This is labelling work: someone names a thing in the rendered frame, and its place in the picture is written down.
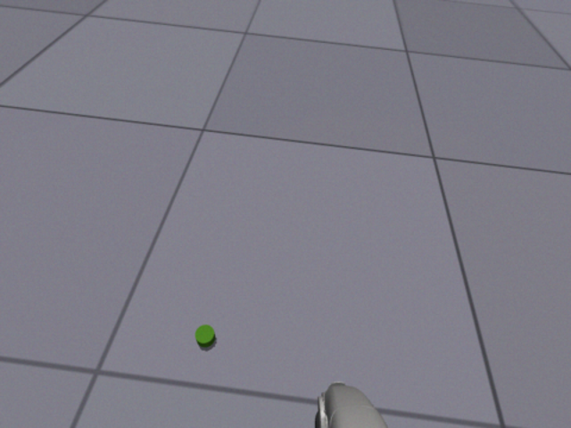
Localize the tin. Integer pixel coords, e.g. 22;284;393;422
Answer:
195;325;215;348

